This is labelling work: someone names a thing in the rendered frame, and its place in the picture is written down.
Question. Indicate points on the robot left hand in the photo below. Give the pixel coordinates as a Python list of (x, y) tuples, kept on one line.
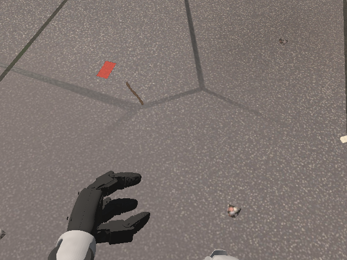
[(90, 210)]

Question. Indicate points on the right robot shin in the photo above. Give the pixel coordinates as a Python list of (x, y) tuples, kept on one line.
[(218, 252)]

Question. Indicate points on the left robot forearm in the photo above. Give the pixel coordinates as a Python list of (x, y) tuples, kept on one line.
[(74, 245)]

